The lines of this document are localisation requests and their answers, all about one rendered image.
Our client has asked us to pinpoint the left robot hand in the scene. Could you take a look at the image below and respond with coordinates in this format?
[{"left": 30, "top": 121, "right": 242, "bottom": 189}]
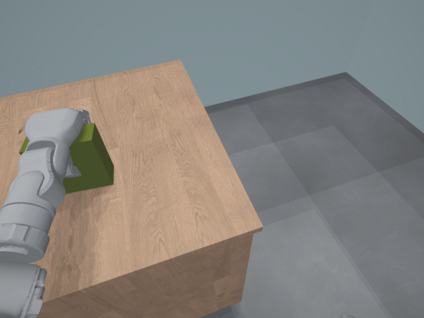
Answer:
[{"left": 25, "top": 107, "right": 91, "bottom": 178}]

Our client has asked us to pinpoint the sponge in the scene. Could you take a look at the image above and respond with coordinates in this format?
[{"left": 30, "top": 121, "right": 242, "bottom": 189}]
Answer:
[{"left": 19, "top": 123, "right": 114, "bottom": 194}]

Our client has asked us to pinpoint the robot left upper arm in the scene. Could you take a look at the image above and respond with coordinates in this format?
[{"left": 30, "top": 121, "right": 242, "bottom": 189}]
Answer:
[{"left": 0, "top": 261, "right": 47, "bottom": 318}]

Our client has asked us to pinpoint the robot left forearm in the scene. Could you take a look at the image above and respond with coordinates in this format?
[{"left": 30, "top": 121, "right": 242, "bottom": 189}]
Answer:
[{"left": 0, "top": 136, "right": 70, "bottom": 263}]

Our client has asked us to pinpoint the table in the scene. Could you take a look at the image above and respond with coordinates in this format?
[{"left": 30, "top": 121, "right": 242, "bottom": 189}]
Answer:
[{"left": 0, "top": 60, "right": 263, "bottom": 318}]

